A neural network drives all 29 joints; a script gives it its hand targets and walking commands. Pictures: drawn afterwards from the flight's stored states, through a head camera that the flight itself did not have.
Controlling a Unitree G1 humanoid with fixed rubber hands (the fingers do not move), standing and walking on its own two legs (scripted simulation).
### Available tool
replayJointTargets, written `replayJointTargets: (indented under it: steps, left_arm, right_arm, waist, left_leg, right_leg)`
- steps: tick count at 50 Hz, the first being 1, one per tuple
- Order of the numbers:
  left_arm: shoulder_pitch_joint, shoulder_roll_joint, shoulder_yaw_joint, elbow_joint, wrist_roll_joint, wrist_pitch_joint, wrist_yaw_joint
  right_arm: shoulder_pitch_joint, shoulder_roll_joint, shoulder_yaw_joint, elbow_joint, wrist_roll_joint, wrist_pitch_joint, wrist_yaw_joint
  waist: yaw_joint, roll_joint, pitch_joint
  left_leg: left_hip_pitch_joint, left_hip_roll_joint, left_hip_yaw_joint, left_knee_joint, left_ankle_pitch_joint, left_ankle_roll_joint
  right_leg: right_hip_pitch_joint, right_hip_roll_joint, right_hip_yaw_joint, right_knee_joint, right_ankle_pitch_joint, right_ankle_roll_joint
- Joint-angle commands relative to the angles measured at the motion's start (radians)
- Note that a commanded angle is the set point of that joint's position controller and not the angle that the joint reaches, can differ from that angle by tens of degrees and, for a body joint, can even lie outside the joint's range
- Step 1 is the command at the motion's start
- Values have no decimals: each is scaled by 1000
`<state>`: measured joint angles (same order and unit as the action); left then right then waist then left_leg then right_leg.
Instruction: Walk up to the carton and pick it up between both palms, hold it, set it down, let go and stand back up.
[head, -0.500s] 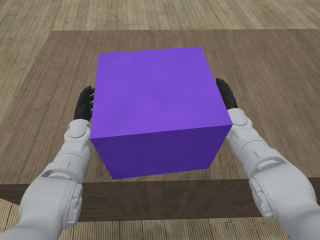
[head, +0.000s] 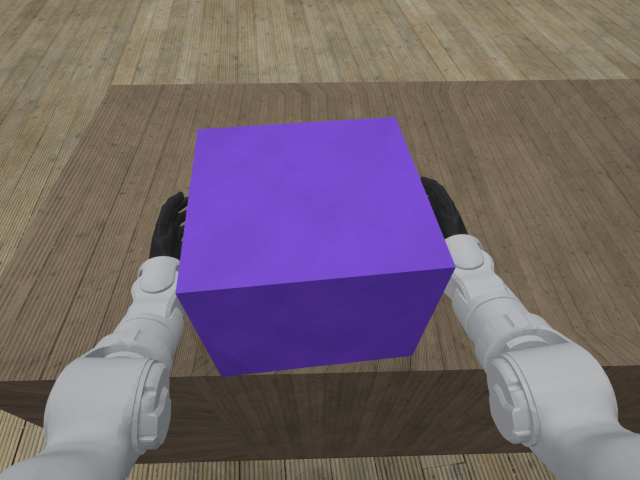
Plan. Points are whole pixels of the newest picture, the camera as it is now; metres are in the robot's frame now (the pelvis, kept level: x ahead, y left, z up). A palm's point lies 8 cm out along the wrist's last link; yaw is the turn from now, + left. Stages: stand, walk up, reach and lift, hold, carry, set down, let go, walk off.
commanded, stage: reach and lift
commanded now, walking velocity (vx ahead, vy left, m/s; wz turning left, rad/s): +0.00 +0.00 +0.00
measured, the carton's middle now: (308, 246) +0.44 +0.03 +0.03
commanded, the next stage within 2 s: none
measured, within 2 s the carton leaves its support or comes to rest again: leaves its support in 0.18 s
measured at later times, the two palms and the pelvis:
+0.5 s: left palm (157, 254) +0.39 +0.22 +0.08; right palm (453, 236) +0.40 -0.15 +0.09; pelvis -0.02 +0.00 +0.00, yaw +0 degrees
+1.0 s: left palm (139, 219) +0.39 +0.22 +0.14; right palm (463, 218) +0.39 -0.15 +0.13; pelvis -0.01 +0.01 +0.01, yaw +0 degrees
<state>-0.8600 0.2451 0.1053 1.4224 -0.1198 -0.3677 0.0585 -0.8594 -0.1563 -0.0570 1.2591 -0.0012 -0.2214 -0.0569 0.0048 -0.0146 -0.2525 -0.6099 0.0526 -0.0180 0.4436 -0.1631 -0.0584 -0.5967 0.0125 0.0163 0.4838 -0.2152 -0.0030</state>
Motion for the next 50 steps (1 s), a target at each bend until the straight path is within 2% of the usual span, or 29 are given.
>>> replayJointTargets:
  steps: [1, 4, 5, 7, 8, 9, 11, 12, 13, 14, 15, 17, 20, 21, 25, 26, 27, 29, 30, 34, 36, 37, 40, 41, 43, 45, 46, 47, 50]
  left_arm:
    - [-677, -698, -114, -252, 136, -130, -188]
    - [-722, -726, -142, -277, 108, -146, -175]
    - [-722, -739, -149, -242, 101, -144, -178]
    - [-785, -769, -191, -316, 77, -169, -166]
    - [-726, -745, -164, -258, 89, -157, -166]
    - [-719, -753, -145, -229, 108, -146, -169]
    - [-763, -757, -159, -241, 94, -159, -165]
    - [-815, -757, -168, -275, 94, -171, -161]
    - [-829, -766, -174, -283, 75, -175, -158]
    - [-823, -756, -157, -243, 81, -169, -161]
    - [-823, -757, -149, -208, 88, -164, -162]
    - [-865, -761, -170, -287, 77, -177, -154]
    - [-861, -760, -153, -254, 75, -185, -149]
    - [-867, -751, -160, -266, 64, -183, -148]
    - [-853, -736, -163, -267, 59, -169, -148]
    - [-880, -737, -161, -280, 57, -174, -154]
    - [-875, -735, -173, -337, 56, -165, -151]
    - [-792, -733, -172, -299, 60, -135, -151]
    - [-837, -747, -185, -347, 59, -130, -149]
    - [-856, -767, -209, -415, 31, -105, -141]
    - [-783, -792, -243, -425, 39, -69, -141]
    - [-771, -769, -255, -472, 28, -52, -142]
    - [-703, -786, -228, -478, 45, 13, -144]
    - [-731, -805, -277, -551, 34, 22, -140]
    - [-730, -795, -277, -586, 26, 64, -146]
    - [-664, -764, -259, -580, 51, 128, -152]
    - [-651, -759, -247, -587, 62, 153, -157]
    - [-647, -783, -270, -637, 38, 176, -153]
    - [-674, -790, -256, -687, 43, 242, -156]
  right_arm:
    - [-472, 710, 84, -235, -93, -120, 160]
    - [-523, 703, 106, -291, -85, -140, 161]
    - [-542, 696, 90, -298, -93, -136, 155]
    - [-555, 745, 112, -327, -80, -153, 159]
    - [-580, 738, 138, -354, -64, -154, 159]
    - [-572, 726, 110, -331, -79, -140, 156]
    - [-580, 736, 106, -326, -90, -144, 158]
    - [-604, 751, 96, -334, -97, -157, 162]
    - [-600, 750, 95, -329, -100, -158, 159]
    - [-618, 755, 98, -324, -103, -149, 159]
    - [-637, 737, 66, -335, -100, -147, 162]
    - [-628, 736, 83, -337, -103, -154, 167]
    - [-680, 757, 93, -379, -111, -167, 164]
    - [-689, 744, 109, -406, -102, -167, 159]
    - [-664, 741, 117, -386, -97, -151, 158]
    - [-640, 752, 121, -392, -103, -143, 154]
    - [-618, 759, 131, -423, -92, -141, 151]
    - [-599, 739, 152, -393, -66, -119, 143]
    - [-615, 741, 143, -404, -71, -117, 139]
    - [-650, 758, 196, -436, -34, -96, 135]
    - [-618, 737, 227, -490, -8, -75, 131]
    - [-585, 736, 253, -489, 32, -58, 126]
    - [-581, 721, 270, -546, 62, -10, 119]
    - [-617, 721, 300, -595, 79, -10, 118]
    - [-600, 686, 290, -605, 91, 27, 104]
    - [-529, 645, 273, -547, 115, 85, 106]
    - [-539, 640, 273, -567, 119, 95, 106]
    - [-531, 632, 285, -590, 133, 118, 99]
    - [-613, 650, 278, -656, 154, 154, 93]
  waist:
    - [-9, 132, -549]
    - [-11, 138, -605]
    - [-30, 137, -583]
    - [-16, 169, -643]
    - [22, 126, -592]
    - [-10, 116, -534]
    - [-15, 118, -563]
    - [5, 133, -579]
    - [-27, 111, -568]
    - [0, 103, -571]
    - [-23, 97, -543]
    - [-22, 140, -567]
    - [-2, 89, -598]
    - [-20, 84, -591]
    - [-7, 94, -588]
    - [-27, 83, -594]
    - [-27, 108, -623]
    - [-10, 91, -535]
    - [-32, 101, -534]
    - [-19, 98, -596]
    - [-35, 144, -628]
    - [-20, 151, -643]
    - [-16, 96, -557]
    - [-8, 110, -598]
    - [-44, 88, -511]
    - [-42, 134, -454]
    - [-29, 101, -422]
    - [-42, 106, -413]
    - [-25, 86, -402]
  left_leg:
    - [234, -72, 92, -2, 421, -13]
    - [294, -64, 72, 21, 493, -27]
    - [283, -65, 62, 21, 454, -28]
    - [313, -60, 65, 18, 438, -32]
    - [292, -62, 76, 11, 436, -20]
    - [284, -64, 71, 7, 393, -15]
    - [276, -60, 64, 2, 351, -15]
    - [283, -59, 73, -8, 344, -17]
    - [287, -60, 72, 3, 321, -13]
    - [257, -58, 63, -5, 280, -5]
    - [274, -56, 65, -17, 254, -5]
    - [291, -55, 62, -16, 253, -14]
    - [247, -63, 69, -11, 237, 1]
    - [246, -65, 59, -12, 239, 2]
    - [241, -66, 66, -31, 214, 4]
    - [235, -66, 64, -26, 211, 5]
    - [269, -63, 56, -36, 253, 0]
    - [280, -69, 64, -35, 277, -2]
    - [284, -71, 51, -34, 286, -6]
    - [302, -76, 49, -22, 308, -6]
    - [352, -78, 44, -8, 369, -24]
    - [382, -76, 40, -9, 386, -27]
    - [387, -91, 30, -23, 386, -20]
    - [409, -89, 25, -19, 420, -27]
    - [426, -89, 15, -29, 412, -21]
    - [468, -86, 19, -46, 362, -30]
    - [457, -89, 21, -53, 364, -24]
    - [476, -91, 13, -53, 391, -24]
    - [470, -91, 21, -66, 383, -21]
  right_leg:
    - [554, -23, -40, -14, 641, 38]
    - [525, -8, -50, -23, 620, 34]
    - [496, -11, -55, -30, 591, 33]
    - [491, -10, -55, -31, 543, 22]
    - [503, -10, -42, -42, 536, 29]
    - [492, -13, -43, -47, 493, 29]
    - [476, -9, -53, -53, 442, 25]
    - [478, -7, -49, -57, 416, 23]
    - [453, -8, -51, -60, 384, 25]
    - [463, -20, -49, -61, 351, 19]
    - [443, -15, -54, -76, 319, 20]
    - [417, -19, -50, -61, 310, 18]
    - [440, -20, -52, -57, 312, 23]
    - [451, -19, -57, -54, 322, 25]
    - [457, -26, -44, -56, 313, 27]
    - [466, -29, -43, -56, 318, 27]
    - [477, -26, -42, -57, 356, 25]
    - [487, -19, -44, -70, 357, 31]
    - [478, -22, -52, -73, 353, 27]
    - [496, -15, -40, -75, 367, 26]
    - [529, -17, -37, -55, 452, 14]
    - [517, -12, -40, -64, 447, 15]
    - [536, 1, -41, -83, 448, 27]
    - [547, 4, -36, -75, 453, 25]
    - [538, 1, -33, -100, 439, 19]
    - [540, 0, -31, -110, 384, 13]
    - [543, 8, -32, -116, 375, 20]
    - [557, 5, -31, -122, 389, 12]
    - [575, 13, -29, -132, 388, 18]
